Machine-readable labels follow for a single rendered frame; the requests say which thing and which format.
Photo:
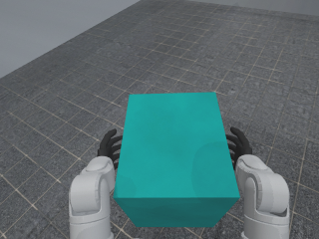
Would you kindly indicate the carton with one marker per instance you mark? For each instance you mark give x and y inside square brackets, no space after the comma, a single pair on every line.
[175,168]

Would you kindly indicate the robot right hand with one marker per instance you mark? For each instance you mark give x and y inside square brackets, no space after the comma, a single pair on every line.
[241,146]

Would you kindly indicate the robot left hand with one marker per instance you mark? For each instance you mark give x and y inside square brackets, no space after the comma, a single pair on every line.
[107,149]

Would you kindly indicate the left robot forearm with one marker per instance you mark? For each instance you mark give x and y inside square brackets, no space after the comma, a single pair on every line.
[89,200]

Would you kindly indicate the right robot forearm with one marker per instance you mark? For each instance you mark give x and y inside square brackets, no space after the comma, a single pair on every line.
[266,204]

